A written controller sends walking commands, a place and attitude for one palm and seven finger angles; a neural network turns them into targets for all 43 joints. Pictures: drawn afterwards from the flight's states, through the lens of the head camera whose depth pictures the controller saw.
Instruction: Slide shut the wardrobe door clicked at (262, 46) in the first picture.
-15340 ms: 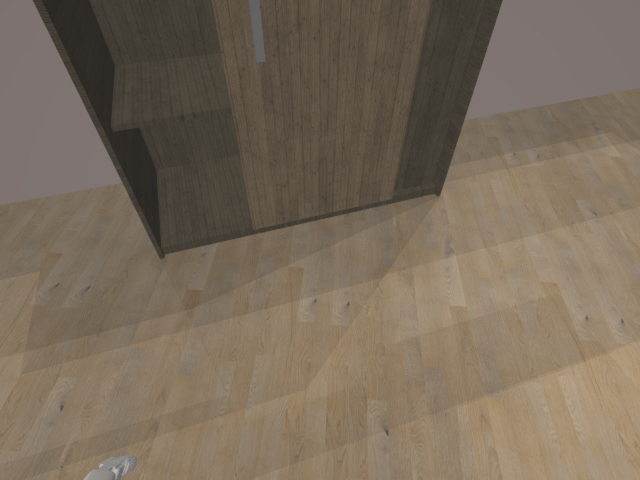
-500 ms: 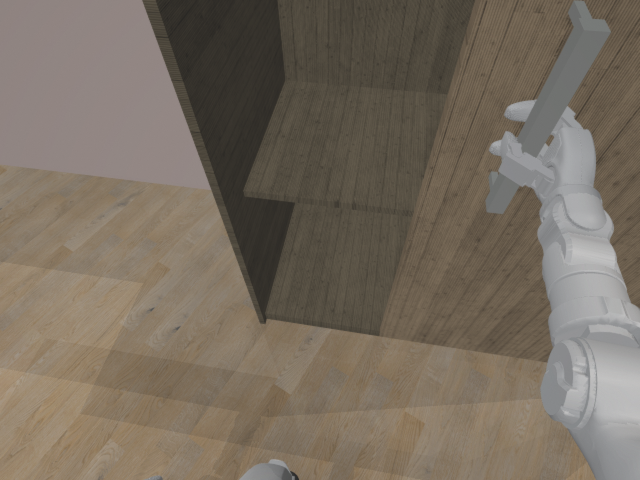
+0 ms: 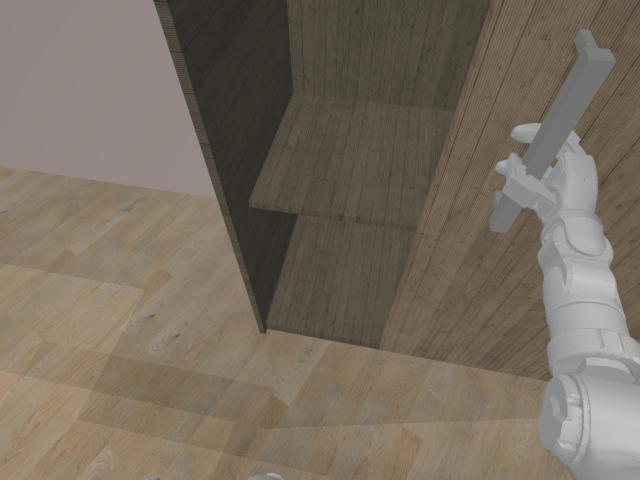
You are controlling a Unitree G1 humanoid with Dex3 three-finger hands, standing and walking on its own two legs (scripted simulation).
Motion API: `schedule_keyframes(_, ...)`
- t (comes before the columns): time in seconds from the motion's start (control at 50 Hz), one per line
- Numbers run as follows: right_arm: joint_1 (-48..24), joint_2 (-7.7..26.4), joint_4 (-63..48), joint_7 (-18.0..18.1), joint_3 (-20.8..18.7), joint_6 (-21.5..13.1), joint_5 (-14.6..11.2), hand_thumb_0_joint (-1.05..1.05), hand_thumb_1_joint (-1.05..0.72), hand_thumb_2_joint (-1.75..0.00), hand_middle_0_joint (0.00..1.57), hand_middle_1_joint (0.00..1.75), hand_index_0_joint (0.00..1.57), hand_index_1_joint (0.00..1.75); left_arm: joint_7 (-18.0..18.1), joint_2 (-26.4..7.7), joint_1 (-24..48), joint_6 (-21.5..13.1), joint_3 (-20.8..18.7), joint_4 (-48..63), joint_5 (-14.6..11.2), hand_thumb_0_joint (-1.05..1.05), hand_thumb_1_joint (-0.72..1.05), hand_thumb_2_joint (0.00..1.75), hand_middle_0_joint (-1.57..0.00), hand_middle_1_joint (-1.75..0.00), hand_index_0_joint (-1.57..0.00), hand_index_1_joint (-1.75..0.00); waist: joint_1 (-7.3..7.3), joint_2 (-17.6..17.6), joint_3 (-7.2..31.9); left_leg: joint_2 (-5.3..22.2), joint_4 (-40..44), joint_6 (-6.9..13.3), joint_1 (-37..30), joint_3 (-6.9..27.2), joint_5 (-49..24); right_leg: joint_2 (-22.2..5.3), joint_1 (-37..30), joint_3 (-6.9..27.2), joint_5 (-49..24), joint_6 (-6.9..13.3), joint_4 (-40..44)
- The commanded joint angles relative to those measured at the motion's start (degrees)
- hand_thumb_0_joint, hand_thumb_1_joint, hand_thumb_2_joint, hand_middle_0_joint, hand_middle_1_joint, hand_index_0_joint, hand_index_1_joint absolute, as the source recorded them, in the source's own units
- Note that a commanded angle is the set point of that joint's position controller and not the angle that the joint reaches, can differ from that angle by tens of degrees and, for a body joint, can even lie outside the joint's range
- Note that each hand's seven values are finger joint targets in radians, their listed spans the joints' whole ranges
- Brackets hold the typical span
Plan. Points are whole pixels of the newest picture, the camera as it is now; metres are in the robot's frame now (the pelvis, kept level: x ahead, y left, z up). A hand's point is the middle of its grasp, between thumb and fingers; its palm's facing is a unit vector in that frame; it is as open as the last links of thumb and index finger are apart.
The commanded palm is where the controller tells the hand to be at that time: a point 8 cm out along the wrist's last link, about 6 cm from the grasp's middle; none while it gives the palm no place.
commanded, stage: grip the handle and tug to test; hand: right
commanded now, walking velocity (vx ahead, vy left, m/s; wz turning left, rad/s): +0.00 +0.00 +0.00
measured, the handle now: (534, 147) +0.53 -0.18 +0.15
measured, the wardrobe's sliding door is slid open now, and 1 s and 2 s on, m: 0.37 0.36 0.29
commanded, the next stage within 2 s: tug the door sideways, standing still in 0.14 s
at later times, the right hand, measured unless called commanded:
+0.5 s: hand (513, 177) +0.48 -0.15 +0.13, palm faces +0.06 +1.00 -0.01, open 5.5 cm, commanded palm +0.46 -0.17 +0.13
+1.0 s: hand (500, 176) +0.48 -0.14 +0.13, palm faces +0.09 +1.00 -0.03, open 5.6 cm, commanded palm +0.46 -0.13 +0.13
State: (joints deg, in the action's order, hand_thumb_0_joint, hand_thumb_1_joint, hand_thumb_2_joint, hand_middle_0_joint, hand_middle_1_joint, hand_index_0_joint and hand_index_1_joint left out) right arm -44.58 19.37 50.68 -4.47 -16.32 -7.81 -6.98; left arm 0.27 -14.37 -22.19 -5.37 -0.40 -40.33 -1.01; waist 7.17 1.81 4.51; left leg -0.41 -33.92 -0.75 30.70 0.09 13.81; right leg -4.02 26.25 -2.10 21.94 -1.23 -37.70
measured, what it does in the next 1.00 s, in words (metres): stands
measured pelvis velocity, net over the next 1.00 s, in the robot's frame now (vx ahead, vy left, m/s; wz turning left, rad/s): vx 0.00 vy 0.00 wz -0.08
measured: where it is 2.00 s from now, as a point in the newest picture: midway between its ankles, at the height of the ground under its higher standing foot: outside the picture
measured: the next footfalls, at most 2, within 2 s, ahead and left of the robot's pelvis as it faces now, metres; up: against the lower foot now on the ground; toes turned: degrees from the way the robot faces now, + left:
left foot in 1.78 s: +0.16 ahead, +0.23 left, +0.00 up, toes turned -5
right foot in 1.92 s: +0.06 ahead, -0.06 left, +0.00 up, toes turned -14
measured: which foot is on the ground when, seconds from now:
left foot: down 0.00-1.00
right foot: down 0.00-1.00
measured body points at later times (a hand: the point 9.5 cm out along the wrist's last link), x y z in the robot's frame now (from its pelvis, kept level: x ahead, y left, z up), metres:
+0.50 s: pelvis +0.03 +0.00 +0.01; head +0.08 -0.01 +0.45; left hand +0.13 +0.25 -0.12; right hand +0.47 -0.20 +0.14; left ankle +0.03 +0.13 -0.72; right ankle -0.04 -0.13 -0.72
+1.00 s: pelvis +0.00 +0.00 +0.00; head +0.06 -0.01 +0.44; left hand +0.02 +0.25 -0.13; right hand +0.47 -0.19 +0.14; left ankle +0.03 +0.13 -0.72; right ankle -0.04 -0.13 -0.72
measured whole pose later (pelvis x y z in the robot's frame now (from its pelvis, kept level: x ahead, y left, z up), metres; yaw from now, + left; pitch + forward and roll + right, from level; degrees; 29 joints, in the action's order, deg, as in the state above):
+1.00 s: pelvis +0.00 +0.00 +0.00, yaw -4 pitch +11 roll +2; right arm -54.0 13.6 58.4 3.3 -5.6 -9.8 -8.4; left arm -1.6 -13.3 -23.1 -9.4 -1.5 -48.2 0.5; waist 4.5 2.3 3.3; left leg 1.8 -35.6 -1.0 31.1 -3.6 15.3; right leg -1.8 28.8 2.6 22.1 -1.2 -39.8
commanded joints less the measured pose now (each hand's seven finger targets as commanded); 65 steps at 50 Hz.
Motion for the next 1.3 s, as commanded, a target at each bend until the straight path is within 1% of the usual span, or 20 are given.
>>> schedule_keyframes(0.0, -18.24, 8.7, -19.08, -1.91, -0.03, -3.58, -0.82, 0.0, -0.9, -0.9, 0.45, 1.4, 0.45, 1.4, 0.38, -8.28, -2.31, -1.66, -3.24, 5.83, -0.12, 0.0, 0.9, 0.9, -0.2, -0.3, -0.2, -0.3, -3.19, 0.92, 24.62, -1.89, 0.93, 1.66, -19.96, -2.05, -28.74, 3.27, -9.06, 0.31, -32.18, 1.17, 2.99)
schedule_keyframes(0.2, -5.18, 4.66, -32.8, -1.09, 1.7, 1.11, -1.4, 0.0, -0.9, -0.9, 0.45, 1.4, 0.45, 1.4, 0.01, -7.37, 0.56, -1.07, -3.62, 7.5, -0.29, 0.0, 0.9, 0.9, -0.2, -0.3, -0.2, -0.3, -5.65, 2.14, 24.88, -1.53, 2.69, 1.62, -24.55, -2.26, -36.72, 2.66, -14.46, -0.28, -43.98, 0.85, 4.46)
schedule_keyframes(0.22, -4.84, 4.18, -33.04, -1.02, 2.02, 1.48, -1.48, 0.0, -0.9, -0.9, 0.45, 1.4, 0.45, 1.4, 0.15, -7.28, 0.88, -1.02, -3.61, 7.33, -0.32, 0.0, 0.9, 0.9, -0.2, -0.3, -0.2, -0.3, -5.28, 0.55, 24.06, -1.57, 3.06, 1.58, -24.71, -2.32, -36.82, 2.67, -14.66, -0.28, -43.67, 0.91, 4.64)
schedule_keyframes(0.28, -17.62, 2.24, -28.87, 0.02, 4.85, 2.92, -0.91, 0.0, -0.9, -0.9, 0.45, 1.4, 0.45, 1.4, 1.05, -7.35, 0.84, -0.3, -3.5, 4.85, -0.32, 0.0, 0.9, 0.9, -0.2, -0.3, -0.2, -0.3, -1.6, 0.42, 19.47, -1.67, 3.77, 1.36, -20.14, -2.48, -33.6, 2.68, -14.49, 0.29, -39.43, 0.91, 4.32)
schedule_keyframes(0.34, -26.94, 3.56, -24.91, 1.29, 4.43, 2.97, 0.44, 0.0, -0.9, -0.9, 0.45, 1.4, 0.45, 1.4, 1.83, -7.41, -0.41, 0.34, -3.56, 2.48, 0.34, 0.0, 0.9, 0.9, -0.2, -0.3, -0.2, -0.3, -0.08, 1.71, 19.89, -1.45, 2.79, 1.38, -17.7, -2.44, -33.58, 2.87, -15.49, 0.92, -41.31, 0.76, 3.16)
schedule_keyframes(0.42, -30.31, -2.6, -20.76, 1.63, 8.26, 1.71, 0.04, 0.0, -0.9, -0.9, 0.45, 1.4, 0.45, 1.4, 1.19, -6.56, -1.75, -0.13, -3.53, 1.0, 0.93, 0.0, 0.9, 0.9, -0.2, -0.3, -0.2, -0.3, 0.36, 2.34, 24.48, -1.31, 1.23, 1.37, -16.5, -3.12, -36.41, 2.93, -18.41, 2.38, -49.08, -0.18, 1.3)
schedule_keyframes(0.44, -30.93, -4.08, -19.25, 1.67, 9.34, 1.08, 0.03, 0.0, -0.9, -0.9, 0.45, 1.4, 0.45, 1.4, 1.07, -6.55, -1.85, -0.24, -3.52, 0.42, 0.97, 0.0, 0.9, 0.9, -0.2, -0.3, -0.2, -0.3, 0.85, 0.68, 24.04, -1.47, 1.54, 1.3, -15.54, -3.05, -35.75, 3.05, -18.58, 2.39, -48.06, 0.11, 1.02)
schedule_keyframes(0.5, -34.57, -6.15, -17.55, 1.79, 11.72, -1.54, 0.31, 0.0, -0.9, -0.9, 0.45, 1.4, 0.45, 1.4, 0.44, -6.42, -1.09, -0.81, -3.25, 0.35, 0.98, 0.0, 0.9, 0.9, -0.2, -0.3, -0.2, -0.3, 1.19, 3.04, 24.0, -1.42, 1.12, 1.41, -13.23, -3.42, -29.41, 3.21, -18.3, 3.32, -41.85, -0.41, 1.42)
schedule_keyframes(0.52, -35.04, -7.18, -16.17, 1.83, 12.5, -2.3, 0.3, 0.0, -0.9, -0.9, 0.45, 1.4, 0.45, 1.4, 0.36, -6.4, -1.01, -1.09, -3.18, 0.27, 0.95, 0.0, 0.9, 0.9, -0.2, -0.3, -0.2, -0.3, 1.54, 1.73, 23.19, -1.53, 0.97, 1.43, -12.71, -3.6, -28.32, 3.21, -17.78, 3.47, -40.5, -0.31, 1.37)
schedule_keyframes(0.6, -37.75, -9.68, -14.57, 1.63, 14.79, -4.4, 0.44, 0.0, -0.9, -0.9, 0.45, 1.4, 0.45, 1.4, -0.35, -6.58, -1.95, -2.13, -3.28, -0.36, 1.21, 0.0, 0.9, 0.9, -0.2, -0.3, -0.2, -0.3, 1.9, 3.22, 25.2, -1.73, -0.37, 1.34, -10.2, -3.81, -28.46, 2.97, -19.28, 4.36, -44.57, -0.69, -0.04)
schedule_keyframes(0.76, -41.87, -14.54, -10.92, 2.11, 18.49, -6.55, 0.19, 0.0, -0.9, -0.9, 0.45, 1.4, 0.45, 1.4, -1.28, -6.58, -2.59, -4.57, -3.31, -1.39, 1.22, 0.0, 0.9, 0.9, -0.2, -0.3, -0.2, -0.3, 3.46, 2.37, 23.52, -2.24, -0.32, 1.51, -6.57, -4.49, -19.67, 3.31, -16.03, 5.1, -31.92, -0.57, 0.65)
schedule_keyframes(0.86, -43.49, -13.92, -9.06, 2.98, 18.38, -6.96, 0.69, 0.0, -0.9, -0.9, 0.45, 1.4, 0.45, 1.4, -1.55, -6.81, -3.84, -5.8, -3.35, -2.71, 1.36, 0.0, 0.9, 0.9, -0.2, -0.3, -0.2, -0.3, 3.56, 3.95, 23.17, -2.34, -0.31, 1.63, -5.16, -4.49, -17.97, 3.53, -15.37, 5.19, -30.13, -0.66, 0.69)
schedule_keyframes(1.04, -45.13, -14.87, -6.3, 4.19, 18.18, -7.63, 0.63, 0.0, -0.9, -0.9, 0.45, 1.4, 0.45, 1.4, -1.78, -6.88, -4.77, -7.34, -3.39, -3.48, 1.59, 0.0, 0.9, 0.9, -0.2, -0.3, -0.2, -0.3, 3.71, 2.23, 22.05, -2.49, 0.1, 1.76, -5.12, -4.55, -16.28, 4.12, -13.35, 4.69, -25.38, -0.35, 1.41)
schedule_keyframes(1.1, -49.65, -14.43, -9.97, 4.93, 18.15, -8.32, 0.39, 0.0, -0.9, -0.9, 0.45, 1.4, 0.45, 1.4, -1.79, -6.72, -4.33, -7.73, -3.4, -3.27, 1.65, 0.0, 0.9, 0.9, -0.2, -0.3, -0.2, -0.3, 4.24, 3.35, 24.35, -2.45, -0.01, 1.56, -5.3, -4.46, -17.61, 4.02, -15.25, 4.56, -26.83, -0.37, 1.14)
schedule_keyframes(1.12, -46.48, 16.75, -6.21, 7.07, 0.73, -7.9, 5.63, 0.0, -0.9, -0.9, 0.45, 1.4, 0.45, 1.4, 1.52, -11.55, -2.19, -4.86, -4.24, -1.32, 0.15, 0.0, 0.9, 0.9, -0.2, -0.3, -0.2, -0.3, -4.25, -2.76, 22.89, 1.26, 0.74, 1.32, -14.48, -1.89, -17.32, -0.04, -11.07, 2.68, -22.97, 2.57, 1.46)
schedule_keyframes(1.14, -47.45, 16.0, -4.47, 7.58, 2.27, -7.07, 6.21, 0.0, -0.9, -0.9, 0.45, 1.4, 0.45, 1.4, 2.83, -10.11, -1.43, -3.37, -3.35, -0.17, -0.25, 0.0, 0.9, 0.9, -0.2, -0.3, -0.2, -0.3, -1.68, -3.57, 20.84, 1.91, 1.73, 1.41, -16.2, -1.78, -19.24, 0.3, -8.63, 1.82, -18.06, 2.78, 4.09)
schedule_keyframes(1.16, -47.2, 5.72, -5.38, 6.41, 10.69, -6.49, 5.76, 0.0, -0.9, -0.9, 0.45, 1.4, 0.45, 1.4, 3.41, -8.6, 0.27, -2.67, -2.82, 1.05, -0.6, 0.0, 0.9, 0.9, -0.2, -0.3, -0.2, -0.3, -1.22, -0.24, 18.24, 2.02, 0.96, 0.98, -15.54, -2.42, -17.37, -0.5, -8.06, 1.63, -16.57, 2.67, 5.17)
schedule_keyframes(1.18, -46.79, 3.62, -7.2, 5.93, 11.73, -6.15, 4.92, 0.0, -0.9, -0.9, 0.45, 1.4, 0.45, 1.4, 4.17, -8.48, 0.52, -2.4, -2.99, 2.05, -0.77, 0.0, 0.9, 0.9, -0.2, -0.3, -0.2, -0.3, -1.27, 2.3, 18.52, 1.51, -1.03, 1.1, -14.19, -3.06, -14.94, -1.94, -10.93, 2.03, -17.37, 3.07, 4.62)
schedule_keyframes(1.24, -43.98, 3.83, -7.95, 5.08, 11.56, -4.74, 3.49, 0.0, -0.9, -0.9, 0.45, 1.4, 0.45, 1.4, 6.09, -9.49, 0.63, -1.52, -3.8, 3.4, -0.53, 0.0, 0.9, 0.9, -0.2, -0.3, -0.2, -0.3, -1.76, 7.69, 18.79, -1.03, -9.17, 0.85, -3.26, -4.18, -6.0, -8.06, -21.22, 8.59, -21.03, 6.02, 3.41)
schedule_keyframes(1.28, -43.65, 2.86, -8.83, 4.5, 12.16, -4.31, 1.9, 0.0, -0.9, -0.9, 0.45, 1.4, 0.45, 1.4, 6.82, -9.1, 2.75, -1.09, -3.34, 3.53, -0.01, 0.0, 0.9, 0.9, -0.2, -0.3, -0.2, -0.3, -2.76, 11.18, 15.45, -2.11, -14.3, 1.43, 1.92, -3.56, 7.79, -13.48, -26.49, 15.48, -25.78, 9.16, 6.02)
